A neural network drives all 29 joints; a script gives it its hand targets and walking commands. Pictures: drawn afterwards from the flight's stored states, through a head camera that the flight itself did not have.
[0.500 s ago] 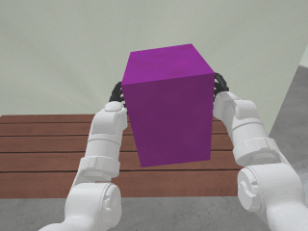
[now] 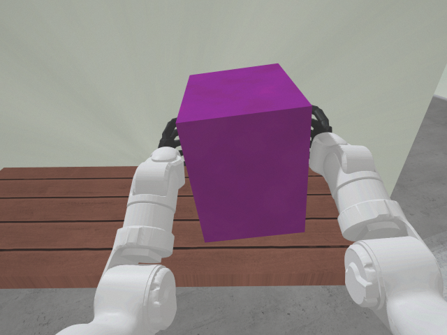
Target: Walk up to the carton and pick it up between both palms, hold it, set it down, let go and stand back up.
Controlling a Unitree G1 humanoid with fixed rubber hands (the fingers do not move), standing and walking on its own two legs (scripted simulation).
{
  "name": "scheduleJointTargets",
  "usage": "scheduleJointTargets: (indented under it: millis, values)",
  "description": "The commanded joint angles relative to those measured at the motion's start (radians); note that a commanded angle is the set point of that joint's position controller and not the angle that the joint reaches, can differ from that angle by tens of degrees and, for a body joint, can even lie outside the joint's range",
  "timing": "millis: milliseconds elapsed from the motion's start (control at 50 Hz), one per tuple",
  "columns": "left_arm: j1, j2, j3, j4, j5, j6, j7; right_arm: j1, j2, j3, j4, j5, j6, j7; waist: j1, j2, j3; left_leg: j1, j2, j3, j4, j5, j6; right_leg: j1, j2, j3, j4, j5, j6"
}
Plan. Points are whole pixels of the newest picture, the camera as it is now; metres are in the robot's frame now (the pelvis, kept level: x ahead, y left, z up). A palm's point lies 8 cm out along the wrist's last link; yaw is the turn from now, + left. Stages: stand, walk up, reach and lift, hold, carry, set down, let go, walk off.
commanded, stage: hold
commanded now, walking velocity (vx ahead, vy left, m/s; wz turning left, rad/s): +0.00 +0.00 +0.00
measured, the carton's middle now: (243, 148) +0.41 +0.01 +0.22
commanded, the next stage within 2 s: none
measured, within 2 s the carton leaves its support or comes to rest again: neither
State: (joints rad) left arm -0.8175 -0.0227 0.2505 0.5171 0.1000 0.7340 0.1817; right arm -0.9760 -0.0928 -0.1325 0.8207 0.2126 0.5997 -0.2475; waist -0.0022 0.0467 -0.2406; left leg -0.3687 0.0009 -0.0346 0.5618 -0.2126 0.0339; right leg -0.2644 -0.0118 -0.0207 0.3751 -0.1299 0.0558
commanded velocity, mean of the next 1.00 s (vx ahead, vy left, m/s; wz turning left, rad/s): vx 0.00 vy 0.00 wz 0.00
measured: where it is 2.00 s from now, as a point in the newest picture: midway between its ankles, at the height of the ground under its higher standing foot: outside the picture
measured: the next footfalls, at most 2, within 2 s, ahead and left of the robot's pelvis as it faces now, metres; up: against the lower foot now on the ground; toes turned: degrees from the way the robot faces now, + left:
none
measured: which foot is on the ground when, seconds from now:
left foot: down 0.00-1.00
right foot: down 0.00-1.00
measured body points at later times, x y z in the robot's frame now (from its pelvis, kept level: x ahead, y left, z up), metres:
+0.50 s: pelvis +0.00 +0.00 +0.00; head -0.08 +0.01 +0.44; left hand +0.38 +0.14 +0.22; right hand +0.40 -0.13 +0.24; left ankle +0.05 +0.09 -0.74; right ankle +0.04 -0.16 -0.74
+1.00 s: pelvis +0.00 +0.00 +0.00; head -0.08 +0.01 +0.44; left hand +0.38 +0.14 +0.22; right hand +0.40 -0.13 +0.24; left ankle +0.05 +0.09 -0.74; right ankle +0.04 -0.16 -0.74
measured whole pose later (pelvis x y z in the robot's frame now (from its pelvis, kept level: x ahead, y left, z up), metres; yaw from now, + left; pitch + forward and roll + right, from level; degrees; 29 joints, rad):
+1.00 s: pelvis +0.00 +0.00 +0.00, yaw +0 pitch +1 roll -3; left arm -0.82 -0.02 0.25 0.52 0.10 0.73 0.18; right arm -0.98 -0.09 -0.13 0.82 0.21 0.60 -0.25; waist 0.00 0.05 -0.24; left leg -0.37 0.00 -0.04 0.56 -0.21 0.03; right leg -0.26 -0.01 -0.02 0.38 -0.13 0.06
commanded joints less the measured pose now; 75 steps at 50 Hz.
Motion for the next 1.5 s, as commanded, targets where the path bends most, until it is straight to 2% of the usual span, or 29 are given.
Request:
scheduleJointTargets:
  millis: [0,40,100,120,300,380,460,480,500,560,600,640,740,780,840,860,880,920,1040,1120,1140,1160,1280,1300,1340,1360,1400,1420,1480]
  values:
    - [-1.194,-0.725,-0.416,-0.279,-0.201,-0.133,-0.175,-1.004,0.837,0.310,-0.387,0.216,-0.054,0.120,-0.098,0.015,-0.445,0.166,-0.032,-0.054,-0.208,0.059,-0.083,0.256,0.117,0.017,-0.032,0.024,-0.048]
    - [-1.176,-0.744,-0.438,-0.307,-0.211,-0.133,-0.176,-1.008,0.834,0.312,-0.419,0.216,-0.059,0.119,-0.110,0.019,-0.466,0.177,-0.029,-0.059,-0.197,0.100,-0.086,0.272,0.120,0.014,-0.022,0.066,-0.046]
    - [-1.173,-0.720,-0.409,-0.258,-0.194,-0.127,-0.176,-1.036,0.832,0.315,-0.419,0.214,-0.056,0.118,-0.092,-0.001,-0.429,0.162,-0.031,-0.058,-0.209,0.048,-0.078,0.252,0.115,0.018,-0.037,0.004,-0.045]
    - [-1.179,-0.729,-0.408,-0.274,-0.198,-0.129,-0.180,-1.007,0.826,0.297,-0.387,0.204,-0.051,0.119,-0.102,0.012,-0.432,0.159,-0.029,-0.058,-0.217,0.043,-0.080,0.263,0.119,0.014,-0.032,0.019,-0.045]
    - [-1.180,-0.749,-0.446,-0.309,-0.219,-0.134,-0.170,-1.026,0.852,0.323,-0.448,0.226,-0.063,0.117,-0.100,0.014,-0.503,0.207,-0.032,-0.057,-0.182,0.133,-0.088,0.265,0.123,0.015,-0.024,0.076,-0.047]
    - [-1.204,-0.754,-0.455,-0.321,-0.221,-0.130,-0.169,-1.005,0.840,0.316,-0.416,0.221,-0.054,0.116,-0.115,0.039,-0.472,0.206,-0.029,-0.058,-0.185,0.116,-0.095,0.248,0.121,0.016,-0.027,0.061,-0.050]
    - [-1.190,-0.738,-0.428,-0.287,-0.204,-0.125,-0.169,-1.035,0.830,0.313,-0.415,0.220,-0.055,0.120,-0.101,0.015,-0.446,0.179,-0.027,-0.062,-0.201,0.075,-0.083,0.249,0.123,0.013,-0.032,0.025,-0.049]
    - [-1.202,-0.737,-0.433,-0.304,-0.207,-0.128,-0.174,-0.997,0.836,0.301,-0.383,0.211,-0.051,0.120,-0.115,0.031,-0.445,0.178,-0.025,-0.061,-0.201,0.071,-0.089,0.259,0.120,0.014,-0.029,0.036,-0.050]
    - [-1.186,-0.733,-0.420,-0.285,-0.208,-0.126,-0.171,-1.023,0.834,0.307,-0.408,0.219,-0.056,0.120,-0.101,0.007,-0.463,0.174,-0.029,-0.060,-0.201,0.062,-0.080,0.263,0.121,0.015,-0.030,0.032,-0.045]
    - [-1.191,-0.747,-0.433,-0.304,-0.209,-0.130,-0.171,-1.032,0.839,0.308,-0.424,0.219,-0.062,0.122,-0.100,0.029,-0.470,0.170,-0.025,-0.061,-0.202,0.081,-0.082,0.270,0.121,0.012,-0.017,0.058,-0.046]
    - [-1.192,-0.724,-0.423,-0.284,-0.193,-0.126,-0.177,-1.003,0.828,0.301,-0.371,0.215,-0.055,0.121,-0.102,0.030,-0.435,0.171,-0.027,-0.059,-0.201,0.069,-0.086,0.259,0.118,0.016,-0.028,0.033,-0.047]
    - [-1.182,-0.712,-0.397,-0.283,-0.188,-0.128,-0.178,-1.012,0.835,0.305,-0.387,0.212,-0.053,0.119,-0.094,0.002,-0.437,0.167,-0.032,-0.054,-0.207,0.062,-0.078,0.265,0.117,0.016,-0.033,0.022,-0.043]
    - [-1.189,-0.726,-0.434,-0.331,-0.214,-0.134,-0.174,-1.007,0.848,0.329,-0.434,0.225,-0.056,0.114,-0.099,0.002,-0.494,0.202,-0.033,-0.055,-0.191,0.115,-0.083,0.277,0.120,0.015,-0.026,0.066,-0.040]
    - [-1.215,-0.736,-0.447,-0.342,-0.219,-0.137,-0.175,-0.981,0.841,0.311,-0.396,0.217,-0.052,0.117,-0.118,0.035,-0.477,0.206,-0.029,-0.062,-0.196,0.103,-0.093,0.259,0.118,0.012,-0.025,0.062,-0.048]
    - [-1.176,-0.728,-0.425,-0.308,-0.208,-0.130,-0.168,-1.038,0.845,0.331,-0.448,0.232,-0.062,0.118,-0.087,0.013,-0.499,0.194,-0.033,-0.053,-0.189,0.111,-0.080,0.266,0.118,0.018,-0.027,0.061,-0.047]
    - [-1.181,-0.721,-0.417,-0.314,-0.200,-0.130,-0.169,-0.995,0.843,0.330,-0.398,0.228,-0.050,0.121,-0.090,0.019,-0.466,0.193,-0.034,-0.057,-0.198,0.098,-0.083,0.255,0.122,0.012,-0.026,0.045,-0.043]
    - [-1.179,-0.723,-0.422,-0.312,-0.210,-0.129,-0.171,-1.030,0.845,0.334,-0.443,0.232,-0.059,0.120,-0.091,-0.002,-0.492,0.199,-0.032,-0.057,-0.187,0.115,-0.080,0.260,0.119,0.013,-0.024,0.060,-0.042]
    - [-1.175,-0.735,-0.432,-0.308,-0.198,-0.124,-0.174,-0.984,0.829,0.315,-0.392,0.220,-0.050,0.119,-0.107,0.030,-0.464,0.203,-0.028,-0.061,-0.193,0.120,-0.094,0.269,0.125,0.013,-0.025,0.067,-0.051]
    - [-1.184,-0.728,-0.422,-0.313,-0.201,-0.128,-0.169,-1.022,0.840,0.336,-0.431,0.236,-0.060,0.119,-0.088,0.018,-0.494,0.201,-0.030,-0.056,-0.192,0.111,-0.085,0.275,0.123,0.010,-0.027,0.058,-0.047]
    - [-1.194,-0.735,-0.427,-0.289,-0.204,-0.128,-0.173,-1.007,0.836,0.301,-0.390,0.212,-0.053,0.119,-0.104,0.027,-0.436,0.174,-0.032,-0.057,-0.202,0.073,-0.088,0.252,0.120,0.012,-0.030,0.029,-0.049]
    - [-1.204,-0.728,-0.432,-0.337,-0.210,-0.133,-0.173,-0.993,0.851,0.323,-0.405,0.224,-0.053,0.117,-0.100,0.014,-0.478,0.193,-0.035,-0.054,-0.194,0.105,-0.086,0.272,0.119,0.014,-0.025,0.060,-0.042]
    - [-1.187,-0.733,-0.424,-0.279,-0.201,-0.124,-0.174,-1.005,0.827,0.307,-0.389,0.215,-0.053,0.117,-0.106,0.022,-0.424,0.176,-0.028,-0.060,-0.203,0.076,-0.088,0.252,0.118,0.014,-0.029,0.033,-0.048]
    - [-1.212,-0.727,-0.416,-0.294,-0.210,-0.134,-0.172,-1.027,0.846,0.311,-0.409,0.218,-0.057,0.122,-0.096,0.010,-0.466,0.175,-0.036,-0.055,-0.199,0.071,-0.081,0.259,0.119,0.011,-0.033,0.022,-0.045]
    - [-1.219,-0.735,-0.423,-0.307,-0.209,-0.136,-0.172,-1.037,0.845,0.302,-0.402,0.220,-0.059,0.123,-0.099,0.035,-0.471,0.184,-0.026,-0.058,-0.203,0.074,-0.085,0.249,0.119,0.012,-0.029,0.024,-0.049]
    - [-1.171,-0.714,-0.396,-0.240,-0.184,-0.121,-0.175,-1.007,0.822,0.290,-0.358,0.204,-0.050,0.120,-0.097,0.015,-0.393,0.157,-0.029,-0.058,-0.211,0.045,-0.081,0.237,0.117,0.014,-0.035,-0.001,-0.050]
    - [-1.187,-0.733,-0.417,-0.283,-0.190,-0.125,-0.175,-1.012,0.829,0.296,-0.391,0.212,-0.058,0.122,-0.100,0.034,-0.445,0.168,-0.029,-0.059,-0.207,0.071,-0.088,0.267,0.120,0.010,-0.024,0.038,-0.048]
    - [-1.157,-0.730,-0.426,-0.307,-0.202,-0.128,-0.175,-1.005,0.846,0.325,-0.422,0.225,-0.061,0.117,-0.094,-0.002,-0.476,0.193,-0.030,-0.052,-0.191,0.136,-0.083,0.284,0.122,0.013,-0.024,0.083,-0.046]
    - [-1.167,-0.724,-0.409,-0.267,-0.200,-0.125,-0.177,-1.017,0.832,0.304,-0.398,0.211,-0.056,0.118,-0.101,0.002,-0.455,0.189,-0.031,-0.051,-0.199,0.089,-0.079,0.264,0.117,0.018,-0.038,0.033,-0.046]
    - [-1.194,-0.734,-0.438,-0.331,-0.216,-0.133,-0.173,-1.011,0.845,0.330,-0.422,0.229,-0.059,0.117,-0.102,0.023,-0.498,0.209,-0.033,-0.052,-0.184,0.124,-0.085,0.266,0.120,0.014,-0.026,0.061,-0.046]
